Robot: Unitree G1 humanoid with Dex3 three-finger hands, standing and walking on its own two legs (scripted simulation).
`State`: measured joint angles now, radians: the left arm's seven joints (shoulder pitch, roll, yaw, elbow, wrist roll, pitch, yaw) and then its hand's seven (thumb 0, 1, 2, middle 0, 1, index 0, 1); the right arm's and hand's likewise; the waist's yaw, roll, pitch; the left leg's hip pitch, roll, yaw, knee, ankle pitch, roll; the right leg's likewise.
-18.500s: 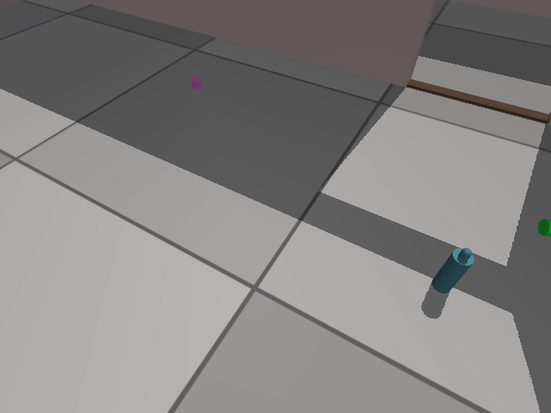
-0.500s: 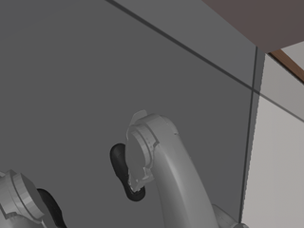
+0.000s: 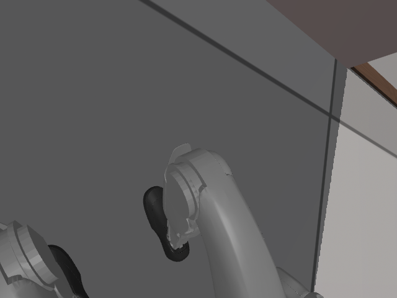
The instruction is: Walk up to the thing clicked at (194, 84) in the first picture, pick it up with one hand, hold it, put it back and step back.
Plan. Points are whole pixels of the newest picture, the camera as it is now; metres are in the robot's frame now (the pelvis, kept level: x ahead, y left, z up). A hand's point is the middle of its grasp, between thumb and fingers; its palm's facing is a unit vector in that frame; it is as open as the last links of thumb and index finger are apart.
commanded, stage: close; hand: left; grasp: from above
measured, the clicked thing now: out of the picture +0.48 +0.32 -0.28
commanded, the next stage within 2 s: settle in 1.00 s
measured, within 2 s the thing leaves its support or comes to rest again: leaves its support in 1.38 s
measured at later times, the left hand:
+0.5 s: hand out of the picture +0.47 +0.31 -0.26, palm faces -0.42 -0.19 -0.89, open 9.7 cm
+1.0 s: hand out of the picture +0.47 +0.32 -0.26, palm faces -0.43 -0.19 -0.88, open 9.2 cm
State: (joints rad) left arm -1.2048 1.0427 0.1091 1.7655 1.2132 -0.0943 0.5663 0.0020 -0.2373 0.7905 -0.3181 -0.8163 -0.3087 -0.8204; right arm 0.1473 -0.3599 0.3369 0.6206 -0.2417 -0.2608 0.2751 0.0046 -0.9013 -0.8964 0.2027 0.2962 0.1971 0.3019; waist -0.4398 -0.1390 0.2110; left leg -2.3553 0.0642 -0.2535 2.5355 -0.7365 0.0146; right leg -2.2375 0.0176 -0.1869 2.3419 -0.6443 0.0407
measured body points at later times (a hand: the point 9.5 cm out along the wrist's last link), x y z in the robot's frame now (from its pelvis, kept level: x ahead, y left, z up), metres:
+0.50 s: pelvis +0.00 +0.00 +0.00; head +0.30 +0.12 +0.31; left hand +0.49 +0.32 -0.21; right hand +0.03 -0.24 -0.05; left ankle +0.06 +0.13 -0.28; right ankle +0.12 -0.12 -0.28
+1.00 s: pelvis +0.00 +0.00 +0.00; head +0.30 +0.12 +0.31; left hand +0.49 +0.33 -0.21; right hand +0.03 -0.24 -0.05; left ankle +0.06 +0.13 -0.28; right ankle +0.12 -0.12 -0.28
